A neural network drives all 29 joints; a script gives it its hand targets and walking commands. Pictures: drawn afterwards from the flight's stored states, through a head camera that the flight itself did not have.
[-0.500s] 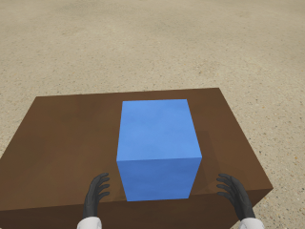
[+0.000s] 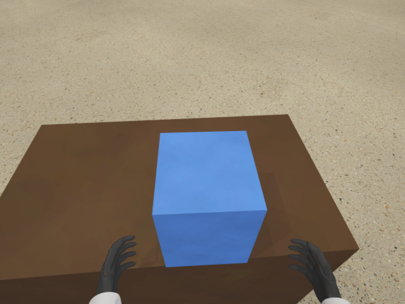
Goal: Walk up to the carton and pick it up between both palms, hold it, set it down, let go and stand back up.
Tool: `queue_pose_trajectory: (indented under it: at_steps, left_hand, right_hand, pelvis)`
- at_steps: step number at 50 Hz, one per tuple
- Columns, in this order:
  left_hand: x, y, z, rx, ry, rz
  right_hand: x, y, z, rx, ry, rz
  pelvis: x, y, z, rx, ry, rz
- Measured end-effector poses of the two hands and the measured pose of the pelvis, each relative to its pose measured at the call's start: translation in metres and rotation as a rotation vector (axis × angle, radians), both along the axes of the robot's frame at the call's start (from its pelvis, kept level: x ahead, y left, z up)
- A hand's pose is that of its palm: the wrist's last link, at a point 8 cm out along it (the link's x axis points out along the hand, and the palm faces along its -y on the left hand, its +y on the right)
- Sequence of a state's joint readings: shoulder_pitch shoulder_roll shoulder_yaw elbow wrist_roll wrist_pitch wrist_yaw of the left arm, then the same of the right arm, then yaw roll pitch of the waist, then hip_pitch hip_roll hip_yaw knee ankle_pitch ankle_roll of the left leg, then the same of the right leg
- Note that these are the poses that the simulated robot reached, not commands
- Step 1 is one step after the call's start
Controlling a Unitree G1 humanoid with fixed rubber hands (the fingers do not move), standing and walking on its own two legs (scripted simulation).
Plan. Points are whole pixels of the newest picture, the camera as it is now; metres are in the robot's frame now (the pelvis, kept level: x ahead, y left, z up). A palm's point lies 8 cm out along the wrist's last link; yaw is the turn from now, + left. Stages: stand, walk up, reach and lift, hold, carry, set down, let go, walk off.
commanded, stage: set down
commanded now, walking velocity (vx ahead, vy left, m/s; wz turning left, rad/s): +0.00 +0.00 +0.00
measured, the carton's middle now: (205, 200) +0.38 +0.02 -0.03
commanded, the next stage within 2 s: let go in 1.32 s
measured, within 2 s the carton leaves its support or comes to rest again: neither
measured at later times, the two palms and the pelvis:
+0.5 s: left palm (104, 292) +0.18 +0.21 -0.06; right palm (323, 295) +0.19 -0.21 -0.05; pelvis +0.00 +0.00 +0.00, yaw +0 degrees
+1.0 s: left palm (103, 294) +0.18 +0.21 -0.07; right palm (323, 299) +0.19 -0.21 -0.07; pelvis +0.01 +0.00 +0.00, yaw +0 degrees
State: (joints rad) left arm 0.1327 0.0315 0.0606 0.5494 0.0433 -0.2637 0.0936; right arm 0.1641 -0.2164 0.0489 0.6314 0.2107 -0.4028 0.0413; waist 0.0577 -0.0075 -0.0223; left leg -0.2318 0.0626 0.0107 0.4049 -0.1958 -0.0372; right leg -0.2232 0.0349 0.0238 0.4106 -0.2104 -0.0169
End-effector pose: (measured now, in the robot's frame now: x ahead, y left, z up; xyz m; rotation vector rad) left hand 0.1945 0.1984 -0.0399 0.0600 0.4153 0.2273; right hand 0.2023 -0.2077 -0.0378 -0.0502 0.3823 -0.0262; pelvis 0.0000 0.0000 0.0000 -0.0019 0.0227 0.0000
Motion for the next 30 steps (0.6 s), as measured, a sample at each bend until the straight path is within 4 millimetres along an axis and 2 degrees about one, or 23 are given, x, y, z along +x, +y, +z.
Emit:
queue_pose_trajectory:
  at_steps: [8,23,30]
  left_hand:
    - [0.001,0.002,-0.002,-0.005,0.025,-0.027]
    - [-0.011,0.01,-0.016,0.0,0.155,-0.032]
    - [-0.011,0.016,-0.02,0.007,0.21,-0.022]
  right_hand:
    - [0.0,-0.001,-0.003,-0.005,0.018,-0.013]
    - [-0.012,-0.003,-0.015,-0.011,0.116,-0.022]
    - [-0.009,-0.002,-0.019,-0.019,0.163,-0.013]
  pelvis:
    - [0.004,0.001,0.0,0.001,0.001,0.001]
    - [0.003,0.0,0.0,0.002,-0.011,0.0]
    - [0.007,0.0,0.0,0.004,-0.005,0.001]
